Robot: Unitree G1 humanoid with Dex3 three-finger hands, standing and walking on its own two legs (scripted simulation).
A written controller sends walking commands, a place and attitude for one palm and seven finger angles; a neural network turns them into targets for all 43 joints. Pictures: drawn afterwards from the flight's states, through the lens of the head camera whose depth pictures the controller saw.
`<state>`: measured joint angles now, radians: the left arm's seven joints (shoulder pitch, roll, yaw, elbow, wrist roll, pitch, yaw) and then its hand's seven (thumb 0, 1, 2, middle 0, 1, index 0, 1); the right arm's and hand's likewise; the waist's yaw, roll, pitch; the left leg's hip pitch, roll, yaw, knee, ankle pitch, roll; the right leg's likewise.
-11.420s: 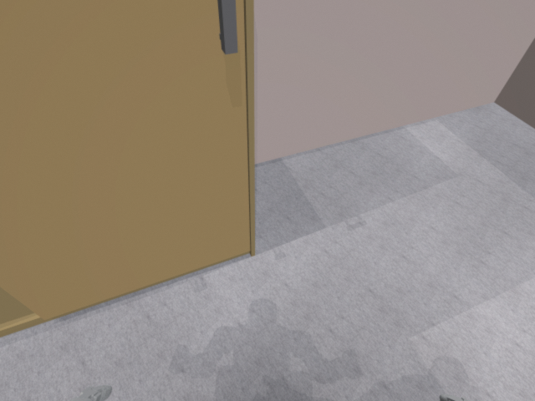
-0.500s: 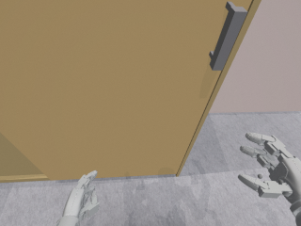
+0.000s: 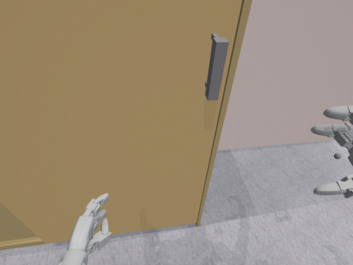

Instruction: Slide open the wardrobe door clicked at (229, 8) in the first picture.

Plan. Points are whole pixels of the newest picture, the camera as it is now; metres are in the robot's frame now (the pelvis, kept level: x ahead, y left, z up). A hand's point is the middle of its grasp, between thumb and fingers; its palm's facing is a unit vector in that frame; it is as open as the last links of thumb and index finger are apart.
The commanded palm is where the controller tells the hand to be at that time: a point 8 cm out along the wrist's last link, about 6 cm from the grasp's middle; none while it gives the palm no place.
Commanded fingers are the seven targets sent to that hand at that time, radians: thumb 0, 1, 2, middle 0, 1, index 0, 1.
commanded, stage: raise the hand with hooked fingers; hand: right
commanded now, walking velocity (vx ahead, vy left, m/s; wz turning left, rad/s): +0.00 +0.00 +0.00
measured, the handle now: (213, 66) +0.49 -0.08 +0.24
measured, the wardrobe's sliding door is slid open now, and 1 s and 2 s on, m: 0.00 0.00 0.00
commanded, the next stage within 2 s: move the hooked fingers beside the handle in 0.84 s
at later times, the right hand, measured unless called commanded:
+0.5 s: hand (345, 123) +0.29 -0.29 +0.24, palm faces -0.02 +0.98 -0.19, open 14.0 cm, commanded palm +0.24 -0.33 +0.27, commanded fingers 0.00 0.50 -0.30 0.30 1.20 0.30 1.20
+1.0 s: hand (326, 121) +0.27 -0.23 +0.26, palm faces -0.07 +0.98 -0.18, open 13.9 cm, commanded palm +0.25 -0.29 +0.27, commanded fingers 0.00 0.50 -0.30 0.30 1.20 0.30 1.20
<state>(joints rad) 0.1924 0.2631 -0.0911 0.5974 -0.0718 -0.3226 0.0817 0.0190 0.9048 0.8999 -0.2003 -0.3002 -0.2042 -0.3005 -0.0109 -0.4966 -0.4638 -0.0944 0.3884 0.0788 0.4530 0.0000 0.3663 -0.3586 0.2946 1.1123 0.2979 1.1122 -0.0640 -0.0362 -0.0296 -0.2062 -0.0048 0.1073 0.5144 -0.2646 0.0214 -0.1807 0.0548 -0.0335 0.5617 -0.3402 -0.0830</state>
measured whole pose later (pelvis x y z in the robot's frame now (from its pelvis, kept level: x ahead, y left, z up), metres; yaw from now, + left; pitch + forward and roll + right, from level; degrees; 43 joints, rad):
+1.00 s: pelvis +0.00 +0.03 +0.00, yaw +0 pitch -2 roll +1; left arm 0.16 0.27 -0.11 0.60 -0.09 -0.16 0.05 0.02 0.91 0.90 -0.20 -0.30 -0.20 -0.30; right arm -0.21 -0.59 -0.51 -0.02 0.39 0.34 0.56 -0.01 0.49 -0.30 0.30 1.20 0.31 1.20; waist -0.05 -0.07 -0.05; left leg -0.19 -0.03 0.11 0.47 -0.25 0.06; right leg -0.15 0.03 -0.02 0.51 -0.32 -0.05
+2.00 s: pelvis +0.01 +0.02 +0.01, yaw +1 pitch +0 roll +0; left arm 0.21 0.29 -0.09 0.62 -0.10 -0.14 0.06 0.02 0.91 0.90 -0.20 -0.30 -0.20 -0.30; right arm -0.55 -0.48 -0.33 0.31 0.28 0.29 0.42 -0.01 0.50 -0.30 0.30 1.20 0.30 1.20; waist -0.02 -0.05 -0.05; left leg -0.23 -0.01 0.10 0.48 -0.25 0.04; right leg -0.18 0.05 -0.04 0.48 -0.30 -0.06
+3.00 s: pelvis +0.01 +0.03 +0.01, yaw +1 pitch +1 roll +0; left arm 0.28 0.30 -0.06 0.66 -0.10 -0.10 0.08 0.02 0.91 0.90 -0.20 -0.30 -0.20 -0.30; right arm -0.76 -0.49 -0.29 0.62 0.22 0.22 0.33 -0.01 0.50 -0.30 0.30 1.20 0.30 1.20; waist 0.02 -0.05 -0.03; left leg -0.23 -0.03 0.10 0.43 -0.23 0.06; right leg -0.19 0.03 -0.03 0.45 -0.28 -0.05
